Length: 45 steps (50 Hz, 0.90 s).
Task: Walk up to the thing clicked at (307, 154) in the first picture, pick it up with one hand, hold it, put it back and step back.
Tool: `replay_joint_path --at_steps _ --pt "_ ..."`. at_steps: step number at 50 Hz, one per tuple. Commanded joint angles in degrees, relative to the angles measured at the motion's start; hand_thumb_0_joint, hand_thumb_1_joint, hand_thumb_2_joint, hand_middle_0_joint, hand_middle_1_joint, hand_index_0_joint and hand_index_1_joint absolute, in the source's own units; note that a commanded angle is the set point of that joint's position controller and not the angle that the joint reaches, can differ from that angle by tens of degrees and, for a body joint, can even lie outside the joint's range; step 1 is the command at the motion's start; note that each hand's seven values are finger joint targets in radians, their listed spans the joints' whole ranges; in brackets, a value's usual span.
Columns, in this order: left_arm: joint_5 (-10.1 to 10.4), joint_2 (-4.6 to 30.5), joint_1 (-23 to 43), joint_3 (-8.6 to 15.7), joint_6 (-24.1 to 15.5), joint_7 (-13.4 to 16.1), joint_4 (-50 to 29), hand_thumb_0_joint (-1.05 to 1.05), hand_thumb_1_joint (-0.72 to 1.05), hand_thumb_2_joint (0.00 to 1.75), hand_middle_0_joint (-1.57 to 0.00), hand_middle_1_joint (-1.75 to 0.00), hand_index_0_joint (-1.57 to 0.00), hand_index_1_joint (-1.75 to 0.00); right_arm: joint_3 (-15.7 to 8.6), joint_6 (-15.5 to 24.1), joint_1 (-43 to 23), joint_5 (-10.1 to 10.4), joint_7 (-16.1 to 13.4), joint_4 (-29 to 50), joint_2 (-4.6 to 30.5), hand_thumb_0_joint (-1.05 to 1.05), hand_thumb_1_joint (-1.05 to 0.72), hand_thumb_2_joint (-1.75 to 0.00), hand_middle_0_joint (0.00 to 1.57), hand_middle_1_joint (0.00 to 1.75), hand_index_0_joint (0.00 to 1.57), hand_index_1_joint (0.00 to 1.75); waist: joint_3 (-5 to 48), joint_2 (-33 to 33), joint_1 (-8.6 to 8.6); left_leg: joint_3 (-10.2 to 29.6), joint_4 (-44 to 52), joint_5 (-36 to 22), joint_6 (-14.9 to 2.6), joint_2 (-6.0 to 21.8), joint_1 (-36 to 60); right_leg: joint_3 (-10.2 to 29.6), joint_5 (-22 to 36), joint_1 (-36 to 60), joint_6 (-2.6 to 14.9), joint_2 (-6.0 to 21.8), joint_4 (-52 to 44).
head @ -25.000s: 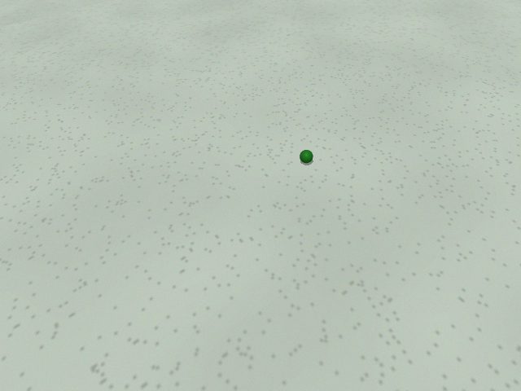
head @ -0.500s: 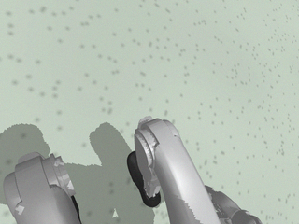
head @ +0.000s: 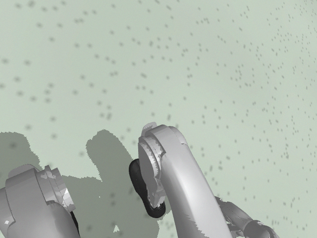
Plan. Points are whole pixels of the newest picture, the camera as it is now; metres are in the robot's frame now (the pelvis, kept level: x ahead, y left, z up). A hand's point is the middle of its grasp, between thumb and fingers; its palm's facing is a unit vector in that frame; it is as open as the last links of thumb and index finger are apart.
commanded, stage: open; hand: left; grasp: from above
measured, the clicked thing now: out of the picture +0.45 +0.35 -0.26
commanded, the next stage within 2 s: withdraw in 0.96 s
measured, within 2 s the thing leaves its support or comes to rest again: neither
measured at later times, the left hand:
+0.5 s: hand out of the picture +0.44 +0.33 -0.25, palm faces -0.43 -0.16 -0.89, open 11.7 cm
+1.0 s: hand out of the picture +0.44 +0.33 -0.25, palm faces -0.43 -0.16 -0.89, open 13.9 cm
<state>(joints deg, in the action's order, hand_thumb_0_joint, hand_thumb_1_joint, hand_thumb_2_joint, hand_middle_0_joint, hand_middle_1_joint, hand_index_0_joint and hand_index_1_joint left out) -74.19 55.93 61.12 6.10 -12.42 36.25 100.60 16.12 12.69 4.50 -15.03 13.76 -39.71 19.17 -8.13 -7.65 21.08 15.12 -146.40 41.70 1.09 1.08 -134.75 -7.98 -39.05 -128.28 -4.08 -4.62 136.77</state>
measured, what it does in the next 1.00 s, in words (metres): stands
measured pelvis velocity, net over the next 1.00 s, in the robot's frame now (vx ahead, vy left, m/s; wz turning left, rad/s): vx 0.00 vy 0.00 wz -0.01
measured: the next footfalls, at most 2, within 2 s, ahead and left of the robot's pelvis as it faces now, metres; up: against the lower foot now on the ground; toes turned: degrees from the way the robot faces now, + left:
none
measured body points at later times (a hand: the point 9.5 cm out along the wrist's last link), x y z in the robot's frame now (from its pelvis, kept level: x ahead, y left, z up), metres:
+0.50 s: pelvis +0.00 +0.00 +0.00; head +0.27 +0.13 +0.33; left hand +0.46 +0.34 -0.19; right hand +0.06 -0.25 -0.06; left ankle +0.06 +0.13 -0.27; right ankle +0.11 -0.13 -0.27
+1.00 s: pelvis +0.00 +0.00 +0.00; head +0.27 +0.13 +0.33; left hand +0.46 +0.34 -0.20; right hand +0.06 -0.25 -0.05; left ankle +0.06 +0.13 -0.27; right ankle +0.11 -0.13 -0.27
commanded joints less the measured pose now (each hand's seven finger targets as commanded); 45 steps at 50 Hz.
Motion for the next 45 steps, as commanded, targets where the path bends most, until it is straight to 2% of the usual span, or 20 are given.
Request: replay_joint_path --at_steps 1,3,5,7,11,13,17,19,20,23,24,25,26,29,31,36,37,40,43,45 --pt "1.03 13.53 13.51 0.84 0.36 2.63 -3.94 0.0 0.67 0.67 -0.96 -0.74 -1.01 -0.69 -5.28 0.36 10.25 0.23 -0.17 -0.28 18.71 0.0 -0.91 -0.9 0.2 0.3 0.2 0.3 36.27 28.81 2.46 -6.47 14.1 -14.28 -1.46 1.73 27.88 -7.72 17.04 20.16 4.75 -1.62 -10.92" --pt "1.69 11.89 14.38 -0.58 0.25 2.58 -5.28 0.0 0.63 0.69 -0.94 -0.75 -0.98 -0.71 -4.9 0.35 10.09 0.33 -0.21 -0.99 18.0 0.0 -0.91 -0.9 0.2 0.3 0.2 0.3 36.46 30.25 1.81 -6.24 14.85 -14.64 -1.16 1.82 28.45 -7.58 17.25 20.13 5.08 -1.77 -10.86" --pt "1.65 12.3 14.75 -0.74 0.19 2.27 -4.64 0.0 0.64 0.66 -0.94 -0.76 -0.98 -0.71 -4.63 0.55 10.01 -0.01 -0.03 -0.35 18.4 0.0 -0.91 -0.9 0.2 0.3 0.2 0.3 35.85 29.42 2.66 -6.11 14.45 -13.58 -1.42 1.86 27.67 -7.83 16.47 20.06 4.92 -1.82 -11.25" --pt "1.41 14.39 13.91 1.03 0.31 2.28 -4.88 0.0 0.48 0.61 -0.78 -0.72 -0.82 -0.67 -4.97 0.58 10.54 0.22 -0.13 0.18 19.39 0.0 -0.9 -0.9 0.2 0.3 0.2 0.3 37.0 29.76 2.46 -5.86 14.96 -14.8 -1.23 1.77 29.22 -8.0 17.1 20.88 4.97 -1.5 -10.84" --pt "1.47 14.15 14.49 0.69 -0.17 2.05 -6.28 0.0 0.16 0.58 -0.48 -0.72 -0.52 -0.68 -4.68 0.31 10.03 0.24 -0.24 0.85 18.94 0.0 -0.9 -0.9 0.2 0.3 0.2 0.3 37.29 30.24 2.1 -5.92 15.33 -14.03 -1.2 1.79 28.68 -7.76 16.3 21.35 5.12 -1.7 -11.17" --pt "1.6 12.53 14.84 -1.07 -0.34 1.7 -5.44 0.0 0.0 0.61 -0.42 -0.77 -0.46 -0.73 -4.34 0.48 9.1 0.01 -0.05 0.62 18.39 0.0 -0.9 -0.9 0.2 0.3 0.2 0.3 35.72 29.44 2.87 -5.77 14.6 -12.71 -1.36 1.91 27.98 -8.0 15.77 19.95 5.0 -1.8 -10.94" --pt "1.68 13.86 13.93 -0.67 -0.5 1.65 -5.68 0.0 -0.2 0.71 -0.33 -0.81 -0.35 -0.79 -4.56 0.39 9.93 0.23 -0.32 0.78 18.96 0.0 -0.9 -0.9 0.2 0.3 0.2 0.3 36.18 28.78 2.4 -6.17 14.43 -12.44 -1.59 1.82 27.25 -7.66 15.33 20.98 4.84 -1.9 -11.87" --pt "1.96 14.31 12.85 0.45 -0.28 1.87 -5.9 0.0 -0.25 0.74 -0.29 -0.84 -0.31 -0.82 -4.51 0.13 10.21 0.1 -0.33 0.8 18.96 0.0 -0.9 -0.9 0.2 0.3 0.2 0.3 37.8 30.12 1.68 -5.78 15.43 -14.3 -1.18 1.85 28.68 -7.91 16.43 21.83 5.05 -1.76 -11.44" --pt "1.88 12.84 13.9 -0.65 -0.24 1.68 -6.12 0.0 -0.28 0.76 -0.27 -0.85 -0.29 -0.83 -4.5 0.19 10.24 0.2 -0.26 0.18 18.61 0.0 -0.9 -0.9 0.2 0.3 0.2 0.3 36.19 30.83 2.09 -5.4 15.75 -14.36 -0.83 1.83 29.23 -8.38 16.63 19.44 5.11 -1.47 -10.39" --pt "1.61 14.0 13.4 0.51 0.15 1.36 -5.15 0.0 -0.35 0.83 -0.22 -0.89 -0.23 -0.88 -4.76 0.1 10.45 0.17 -0.23 0.8 19.35 0.0 -0.9 -0.9 0.2 0.3 0.2 0.3 35.82 30.34 2.72 -5.06 15.57 -14.39 -0.9 1.95 29.23 -8.33 16.73 19.76 5.06 -1.59 -10.56" --pt "1.77 13.08 15.5 -0.92 -0.22 1.24 -8.07 0.0 -0.38 0.84 -0.19 -0.92 -0.21 -0.9 -4.48 -0.02 9.56 0.32 -0.26 1.18 18.74 0.0 -0.9 -0.9 0.2 0.3 0.2 0.3 36.95 31.6 2.25 -5.46 15.58 -14.9 -0.97 1.98 29.25 -7.93 17.1 20.7 5.21 -1.89 -10.99" --pt "1.96 15.42 13.83 1.15 -0.08 1.67 -5.7 0.0 -0.4 0.86 -0.17 -0.95 -0.19 -0.93 -4.43 -0.16 9.76 0.04 -0.42 0.77 19.28 0.0 -0.9 -0.9 0.2 0.3 0.2 0.3 36.98 30.51 2.12 -5.59 15.15 -14.12 -1.2 1.9 28.71 -8.08 16.73 20.85 4.99 -1.66 -11.5" --pt "2.11 13.43 14.57 -0.74 -0.31 1.3 -7.47 0.0 -0.41 0.87 -0.16 -0.96 -0.17 -0.94 -4.24 -0.1 9.69 0.26 -0.35 1.22 18.68 0.0 -0.9 -0.9 0.2 0.3 0.2 0.3 36.6 30.55 2.11 -5.98 14.87 -14.02 -1.3 1.91 27.76 -7.68 16.66 20.9 5.0 -1.84 -11.57" --pt "2.08 14.66 13.13 0.87 -0.26 1.21 -5.69 0.0 -0.47 0.92 -0.11 -0.99 -0.12 -0.98 -4.61 -0.05 10.72 0.0 -0.48 0.41 19.47 0.0 -0.89 -0.9 0.2 0.3 0.2 0.3 35.97 30.37 2.55 -5.59 15.42 -13.86 -1.06 1.89 28.49 -8.28 16.29 20.38 4.93 -1.65 -11.36" --pt "1.67 14.08 13.37 0.12 -0.3 0.85 -5.34 0.0 -0.5 0.95 -0.08 -1.01 -0.09 -1.0 -4.57 0.05 10.38 -0.01 -0.36 0.71 19.32 0.0 -0.89 -0.9 0.2 0.3 0.2 0.3 34.71 30.21 3.09 -5.45 15.12 -13.49 -1.07 1.96 28.56 -8.33 16.06 19.63 4.96 -1.49 -10.92" --pt "1.67 13.65 13.67 -0.73 -0.77 0.86 -5.86 0.0 -0.51 0.95 -0.06 -1.04 -0.08 -1.03 -4.44 0.21 9.82 0.24 -0.27 1.12 19.21 0.0 -0.89 -0.9 0.2 0.3 0.2 0.3 35.21 31.15 2.83 -5.22 15.57 -13.26 -0.9 2.0 29.21 -8.12 15.7 19.77 5.2 -1.63 -10.88" --pt "1.68 15.52 12.35 1.34 -0.56 1.04 -5.45 0.0 -0.5 0.96 -0.06 -1.04 -0.08 -1.03 -4.5 0.13 10.69 0.11 -0.31 0.72 19.76 0.0 -0.89 -0.9 0.2 0.3 0.2 0.3 35.95 30.28 2.63 -4.85 15.71 -14.62 -0.78 2.01 29.66 -8.66 16.78 20.09 4.95 -1.48 -10.62" --pt "1.57 13.83 14.48 -0.46 -0.86 1.31 -8.23 0.0 -0.5 0.95 -0.06 -1.05 -0.08 -1.03 -4.13 -0.18 10.04 -0.08 -0.35 1.5 18.82 0.0 -0.89 -0.9 0.2 0.3 0.2 0.3 37.43 32.0 2.24 -5.73 15.4 -15.49 -0.93 1.99 29.91 -7.95 17.66 21.61 5.14 -1.92 -11.43" --pt "1.91 13.57 11.42 -0.35 -0.3 1.17 -3.96 0.0 -0.48 0.94 -0.06 -1.05 -0.08 -1.03 -4.4 -0.26 10.03 -0.09 -0.45 1.3 19.48 0.0 -0.89 -0.9 0.2 0.3 0.2 0.3 34.39 28.41 3.02 -5.82 15.23 -12.54 -1.35 1.92 26.95 -7.96 15.57 20.6 4.89 -1.95 -12.09" --pt "1.63 13.87 13.97 -0.71 -0.45 0.88 -5.91 0.0 -0.48 0.93 -0.06 -1.05 -0.08 -1.03 -4.42 0.03 10.55 0.19 -0.35 1.27 19.46 0.0 -0.89 -0.9 0.2 0.3 0.2 0.3 33.42 30.01 3.17 -5.71 15.4 -12.31 -1.18 1.9 27.3 -7.96 14.93 19.4 5.02 -1.6 -11.46"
